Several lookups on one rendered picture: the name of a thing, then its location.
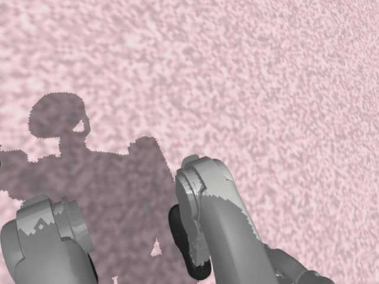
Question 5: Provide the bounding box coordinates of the right robot arm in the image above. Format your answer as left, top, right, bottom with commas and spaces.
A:
298, 270, 335, 284

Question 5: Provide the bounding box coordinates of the right robot hand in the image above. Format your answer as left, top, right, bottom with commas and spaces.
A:
263, 243, 308, 284

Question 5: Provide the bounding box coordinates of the left robot foot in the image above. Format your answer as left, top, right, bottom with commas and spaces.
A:
88, 254, 98, 283

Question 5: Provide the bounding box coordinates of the right robot foot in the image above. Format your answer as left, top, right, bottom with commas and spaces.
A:
168, 204, 211, 280

